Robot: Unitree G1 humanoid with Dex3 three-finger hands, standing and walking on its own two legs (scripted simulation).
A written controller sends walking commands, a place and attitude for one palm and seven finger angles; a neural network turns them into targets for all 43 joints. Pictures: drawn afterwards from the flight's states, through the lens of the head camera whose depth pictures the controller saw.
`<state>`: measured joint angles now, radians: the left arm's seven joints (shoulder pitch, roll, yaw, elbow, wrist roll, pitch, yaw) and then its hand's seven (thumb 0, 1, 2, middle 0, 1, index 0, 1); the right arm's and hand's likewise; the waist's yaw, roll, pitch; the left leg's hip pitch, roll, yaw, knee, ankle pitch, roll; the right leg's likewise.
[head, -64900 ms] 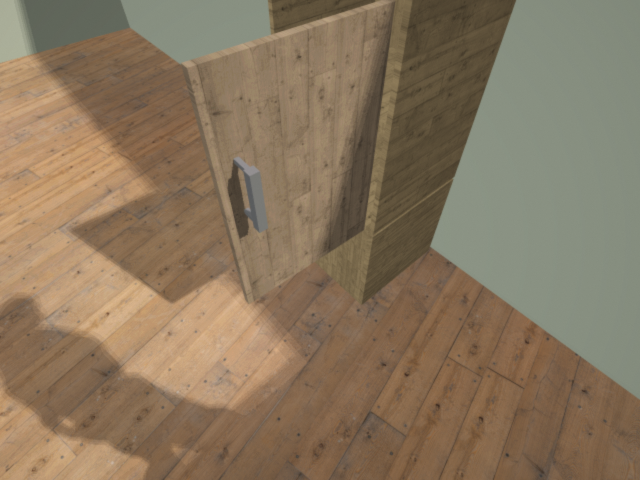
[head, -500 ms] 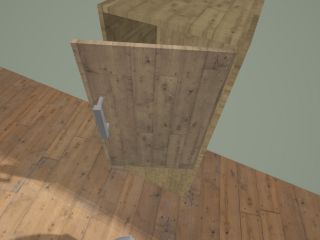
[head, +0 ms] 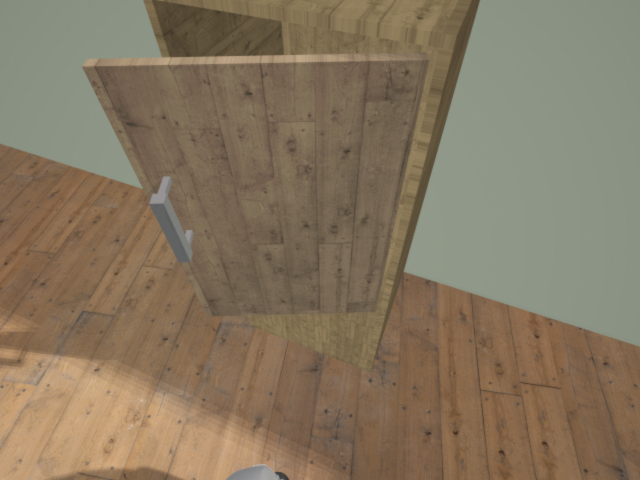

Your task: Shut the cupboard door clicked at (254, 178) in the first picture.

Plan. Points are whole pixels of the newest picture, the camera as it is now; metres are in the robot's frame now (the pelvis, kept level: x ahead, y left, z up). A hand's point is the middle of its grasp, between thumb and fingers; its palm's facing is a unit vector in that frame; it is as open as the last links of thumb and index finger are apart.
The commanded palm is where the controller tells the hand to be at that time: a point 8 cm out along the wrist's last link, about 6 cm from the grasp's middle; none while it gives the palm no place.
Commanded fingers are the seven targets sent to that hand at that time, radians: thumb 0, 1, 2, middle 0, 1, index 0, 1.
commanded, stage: come to a stop and stand still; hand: left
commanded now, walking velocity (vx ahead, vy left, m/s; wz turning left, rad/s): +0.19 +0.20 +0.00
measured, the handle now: (175, 221) +0.46 +0.26 +0.03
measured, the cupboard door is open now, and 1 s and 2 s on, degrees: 24 24 24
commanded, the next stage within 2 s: look again from close up in 0.82 s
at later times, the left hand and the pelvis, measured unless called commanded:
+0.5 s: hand out of the picture -0.03 +0.20 -0.17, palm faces +0.10 -0.98 -0.15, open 7.4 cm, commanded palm none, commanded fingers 0.00 0.90 0.90 -0.20 -0.30 -0.20 -0.30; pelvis +0.00 +0.03 +0.01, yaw +2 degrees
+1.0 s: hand out of the picture -0.03 +0.21 -0.16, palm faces +0.03 -0.98 -0.18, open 7.4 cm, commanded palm none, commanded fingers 0.00 0.90 0.90 -0.20 -0.30 -0.20 -0.30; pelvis -0.01 +0.04 +0.01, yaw +2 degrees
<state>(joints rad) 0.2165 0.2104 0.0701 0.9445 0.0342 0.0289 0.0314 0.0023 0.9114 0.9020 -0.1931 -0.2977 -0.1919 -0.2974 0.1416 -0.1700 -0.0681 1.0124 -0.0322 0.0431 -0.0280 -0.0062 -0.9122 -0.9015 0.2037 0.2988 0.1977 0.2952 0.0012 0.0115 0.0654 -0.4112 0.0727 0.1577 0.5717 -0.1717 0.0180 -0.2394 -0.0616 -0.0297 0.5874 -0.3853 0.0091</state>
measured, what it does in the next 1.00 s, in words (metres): steps on the spot: left foot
